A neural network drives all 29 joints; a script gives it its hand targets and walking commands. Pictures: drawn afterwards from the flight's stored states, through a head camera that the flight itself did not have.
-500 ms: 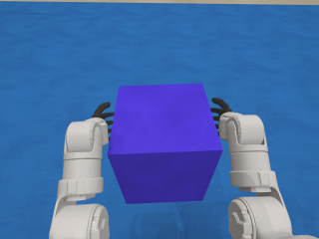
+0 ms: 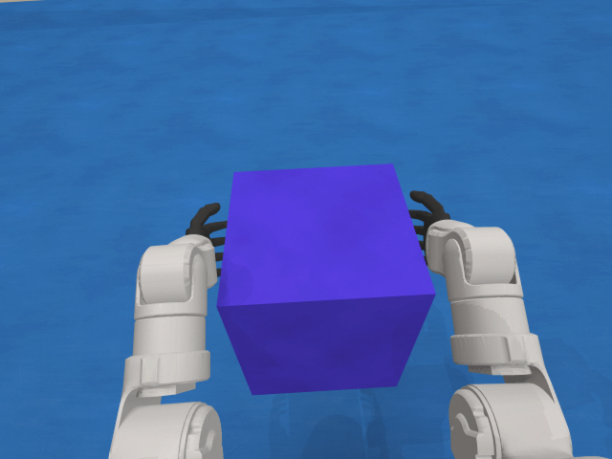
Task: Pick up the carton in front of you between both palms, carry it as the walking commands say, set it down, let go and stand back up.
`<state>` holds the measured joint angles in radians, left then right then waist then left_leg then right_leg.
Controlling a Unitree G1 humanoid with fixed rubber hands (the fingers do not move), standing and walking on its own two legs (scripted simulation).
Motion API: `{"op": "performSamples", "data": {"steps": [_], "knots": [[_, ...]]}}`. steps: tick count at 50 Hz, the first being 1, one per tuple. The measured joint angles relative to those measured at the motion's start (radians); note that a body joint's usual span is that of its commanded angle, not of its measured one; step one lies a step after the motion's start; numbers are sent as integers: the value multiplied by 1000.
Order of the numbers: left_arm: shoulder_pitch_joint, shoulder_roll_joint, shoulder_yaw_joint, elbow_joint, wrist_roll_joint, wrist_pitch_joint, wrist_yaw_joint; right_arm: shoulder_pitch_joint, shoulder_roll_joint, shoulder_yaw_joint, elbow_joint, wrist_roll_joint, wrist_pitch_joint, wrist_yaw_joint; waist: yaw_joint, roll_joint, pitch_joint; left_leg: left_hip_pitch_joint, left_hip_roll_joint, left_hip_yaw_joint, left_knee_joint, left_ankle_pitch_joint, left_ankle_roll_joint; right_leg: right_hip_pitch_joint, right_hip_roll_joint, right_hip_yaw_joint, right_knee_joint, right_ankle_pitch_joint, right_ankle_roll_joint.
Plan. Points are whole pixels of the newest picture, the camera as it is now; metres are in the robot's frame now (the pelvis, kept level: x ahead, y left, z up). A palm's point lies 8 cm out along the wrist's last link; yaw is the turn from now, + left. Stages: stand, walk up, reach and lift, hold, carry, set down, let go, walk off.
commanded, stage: carry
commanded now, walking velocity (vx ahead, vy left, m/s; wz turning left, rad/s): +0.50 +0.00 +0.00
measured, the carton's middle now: (319, 284) +0.34 +0.00 +0.03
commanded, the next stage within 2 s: none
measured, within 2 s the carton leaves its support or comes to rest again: neither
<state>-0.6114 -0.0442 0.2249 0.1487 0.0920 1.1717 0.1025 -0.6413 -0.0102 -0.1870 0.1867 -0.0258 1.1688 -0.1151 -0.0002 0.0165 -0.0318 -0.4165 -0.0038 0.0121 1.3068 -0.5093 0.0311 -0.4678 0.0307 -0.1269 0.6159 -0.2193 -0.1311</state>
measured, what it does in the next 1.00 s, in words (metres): walks ahead: left foot, then right foot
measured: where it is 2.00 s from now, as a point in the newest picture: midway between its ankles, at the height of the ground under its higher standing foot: (317, 207)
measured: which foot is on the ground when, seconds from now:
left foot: up 0.00-0.34, down 0.36-0.92, up 0.94-1.00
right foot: down 0.00-0.36, up 0.38-0.86, down 0.88-1.00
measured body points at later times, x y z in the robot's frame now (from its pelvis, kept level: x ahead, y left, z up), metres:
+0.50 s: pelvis +0.33 +0.02 +0.01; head +0.37 +0.02 +0.46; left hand +0.70 +0.15 +0.09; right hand +0.67 -0.15 +0.09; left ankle +0.41 +0.07 -0.72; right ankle +0.19 -0.08 -0.62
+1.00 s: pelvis +0.66 -0.05 +0.01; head +0.64 -0.06 +0.46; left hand +0.92 +0.11 +0.07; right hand +0.93 -0.20 +0.07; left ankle +0.50 +0.06 -0.63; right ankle +0.72 -0.13 -0.72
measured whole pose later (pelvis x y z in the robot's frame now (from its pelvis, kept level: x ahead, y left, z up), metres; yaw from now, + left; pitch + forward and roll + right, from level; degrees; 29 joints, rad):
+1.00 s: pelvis +0.66 -0.05 +0.01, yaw +1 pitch +4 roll -1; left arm -0.15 -0.13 0.09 -0.20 0.12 1.20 0.09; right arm -0.13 0.13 -0.13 -0.24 -0.13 1.20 -0.07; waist 0.02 0.03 -0.13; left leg -0.32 0.05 0.04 1.11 -0.40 0.02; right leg -0.38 -0.03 -0.24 0.48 -0.16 -0.08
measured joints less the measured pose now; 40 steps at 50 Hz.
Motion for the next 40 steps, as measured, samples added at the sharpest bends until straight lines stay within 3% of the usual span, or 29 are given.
{"op": "performSamples", "data": {"steps": [8, 13, 16, 18, 19, 22, 24, 31, 35, 40], "knots": [[97, 2, -20, -102, -53, -41, 10, 92, 61, -4, -141, -44, -12, -3, 64, -4, 82, -354, 68, 8, -175, 186, -12, 157, 24, 6, -82, -105, 6], [118, -3, -33, -141, -72, -83, 15, 149, 91, -13, -232, -59, -46, -6, 83, -10, 69, -373, 48, 46, -445, 372, 8, 288, 28, 28, -139, -184, 24], [109, 3, -46, -163, -78, -86, 15, 162, 91, -11, -278, -59, -49, -6, 76, -11, 51, -284, 10, 97, -682, 497, 32, 376, 27, 33, -151, -247, 40], [101, 14, -48, -179, -81, -73, 15, 152, 89, -2, -282, -59, -46, -7, 59, -9, 40, -170, -14, 137, -818, 552, 48, 407, 23, 22, -61, -292, 59], [92, 26, -50, -179, -84, -66, 15, 143, 90, 1, -274, -60, -47, -7, 43, -21, 33, -130, -26, 146, -828, 486, 67, 390, 7, 12, 42, -306, 71], [54, 46, -45, -144, -86, -52, 15, 103, 76, 8, -224, -58, -47, -8, 0, -43, 34, -112, -40, 162, -753, 385, 97, 207, 6, 92, 475, -281, 105], [55, 34, -43, -132, -71, -31, 15, 107, 67, 6, -208, -47, -29, -9, -20, -24, 30, -58, -36, 158, -793, 378, 93, 98, -3, 103, 578, -224, 111], [141, -50, -29, -229, -10, 9, 13, 192, 91, -25, -287, -27, 4, -5, -44, 9, 9, 158, -8, 130, -990, 350, 72, -112, -78, 81, 300, -94, 157], [247, -97, -37, -338, 15, 7, 10, 271, 134, -35, -365, -47, 1, 21, -29, -2, -29, 272, 4, 116, -1054, 303, 48, -149, -100, 53, 131, 17, 170], [376, -103, -68, -430, 23, 20, 0, 381, 165, 13, -428, -81, 1, 43, -3, -15, -82, 416, 10, 107, -1083, 203, 12, -118, -94, -3, -42, 141, 160]]}}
